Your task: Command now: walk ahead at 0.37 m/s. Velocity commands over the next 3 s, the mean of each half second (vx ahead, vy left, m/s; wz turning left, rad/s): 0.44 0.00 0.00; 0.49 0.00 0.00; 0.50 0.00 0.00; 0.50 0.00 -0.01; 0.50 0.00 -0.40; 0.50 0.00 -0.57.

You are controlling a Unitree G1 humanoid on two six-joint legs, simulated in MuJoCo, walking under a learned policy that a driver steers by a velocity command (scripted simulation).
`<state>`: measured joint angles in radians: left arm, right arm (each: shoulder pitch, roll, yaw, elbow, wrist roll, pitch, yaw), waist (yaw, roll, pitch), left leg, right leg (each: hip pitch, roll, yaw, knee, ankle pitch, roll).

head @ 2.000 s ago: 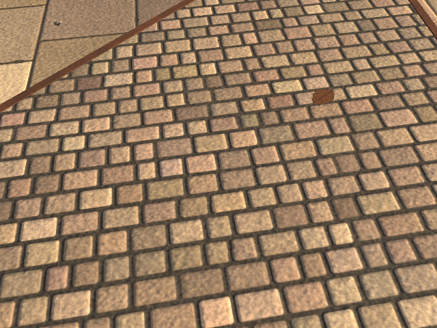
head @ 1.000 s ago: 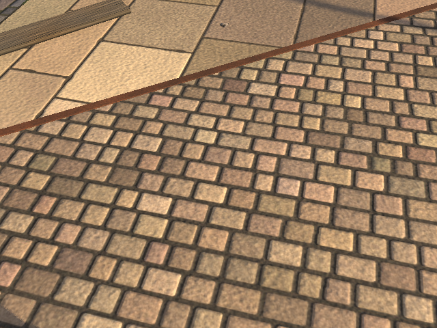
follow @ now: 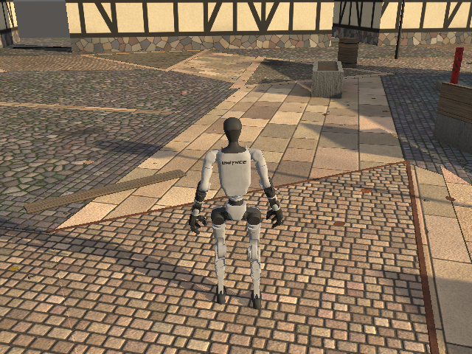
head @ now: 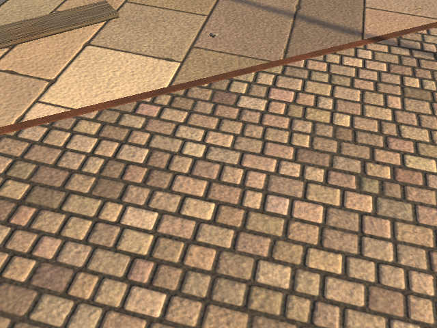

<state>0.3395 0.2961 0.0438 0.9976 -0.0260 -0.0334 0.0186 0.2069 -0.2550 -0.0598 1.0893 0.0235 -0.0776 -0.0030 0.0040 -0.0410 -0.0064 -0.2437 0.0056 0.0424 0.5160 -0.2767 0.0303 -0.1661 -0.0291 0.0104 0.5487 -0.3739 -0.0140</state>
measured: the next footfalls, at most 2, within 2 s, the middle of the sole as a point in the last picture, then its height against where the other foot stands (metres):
right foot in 0.46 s outside the picture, level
left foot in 0.98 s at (180, 268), level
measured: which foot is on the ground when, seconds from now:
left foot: down 0.00-0.48, up 0.50-0.96, down 0.98-1.00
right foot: up 0.00-0.44, down 0.46-1.00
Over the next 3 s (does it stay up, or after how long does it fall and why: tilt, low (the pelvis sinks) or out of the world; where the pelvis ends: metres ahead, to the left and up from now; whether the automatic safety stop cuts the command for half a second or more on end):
stays up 1.63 -0.14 0.01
